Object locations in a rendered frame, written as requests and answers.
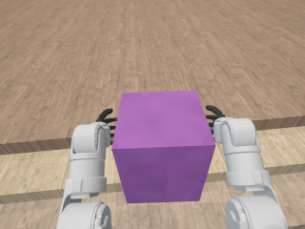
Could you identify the robot right forearm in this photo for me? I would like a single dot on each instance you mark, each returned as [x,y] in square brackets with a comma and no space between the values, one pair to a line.
[243,157]

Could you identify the robot right upper arm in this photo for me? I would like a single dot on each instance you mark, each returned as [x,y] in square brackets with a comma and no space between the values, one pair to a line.
[254,212]

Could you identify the robot left upper arm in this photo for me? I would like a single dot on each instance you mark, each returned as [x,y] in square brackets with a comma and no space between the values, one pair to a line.
[86,215]

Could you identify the carton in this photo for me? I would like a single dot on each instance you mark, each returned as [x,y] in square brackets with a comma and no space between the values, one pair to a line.
[162,146]

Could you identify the robot left hand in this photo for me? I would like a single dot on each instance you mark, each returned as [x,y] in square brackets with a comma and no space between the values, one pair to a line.
[107,120]

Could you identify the robot right hand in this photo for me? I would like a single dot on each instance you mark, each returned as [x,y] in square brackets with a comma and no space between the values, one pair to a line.
[213,117]

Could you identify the robot left forearm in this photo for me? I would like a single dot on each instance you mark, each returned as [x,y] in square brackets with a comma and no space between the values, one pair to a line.
[87,167]

